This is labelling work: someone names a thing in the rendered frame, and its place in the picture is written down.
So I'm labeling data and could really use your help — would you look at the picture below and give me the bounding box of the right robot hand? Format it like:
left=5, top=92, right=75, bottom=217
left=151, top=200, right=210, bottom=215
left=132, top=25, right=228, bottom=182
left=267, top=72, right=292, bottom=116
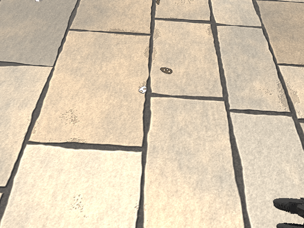
left=273, top=198, right=304, bottom=228

